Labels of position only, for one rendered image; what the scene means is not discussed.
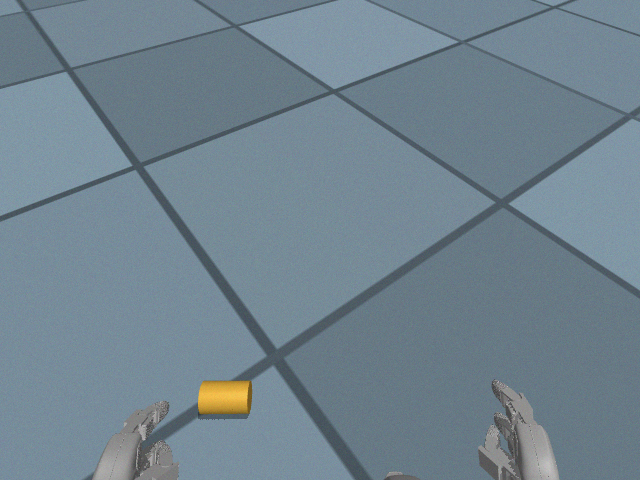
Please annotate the right robot hand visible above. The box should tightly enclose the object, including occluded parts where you can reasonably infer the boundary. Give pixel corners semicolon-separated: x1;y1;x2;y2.
478;380;560;480

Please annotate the can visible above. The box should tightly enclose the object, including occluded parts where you can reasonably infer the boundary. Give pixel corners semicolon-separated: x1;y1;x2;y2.
198;381;252;414

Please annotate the left robot hand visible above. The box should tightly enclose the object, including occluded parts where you can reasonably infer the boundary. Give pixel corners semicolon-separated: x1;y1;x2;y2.
92;401;179;480

